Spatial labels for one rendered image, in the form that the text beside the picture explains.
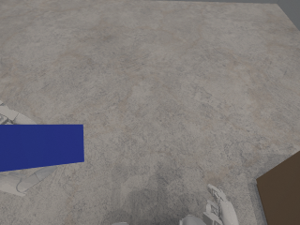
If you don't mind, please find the left robot hand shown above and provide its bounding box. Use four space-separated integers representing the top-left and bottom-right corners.
0 100 58 197

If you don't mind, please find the robot right thigh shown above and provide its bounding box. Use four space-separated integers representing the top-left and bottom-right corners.
178 216 206 225

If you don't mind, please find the right robot hand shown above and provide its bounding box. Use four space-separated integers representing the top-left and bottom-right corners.
202 184 239 225

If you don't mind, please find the table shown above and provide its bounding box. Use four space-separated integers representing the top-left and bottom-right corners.
256 151 300 225

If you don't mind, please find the sponge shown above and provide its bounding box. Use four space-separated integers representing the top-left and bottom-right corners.
0 124 84 173

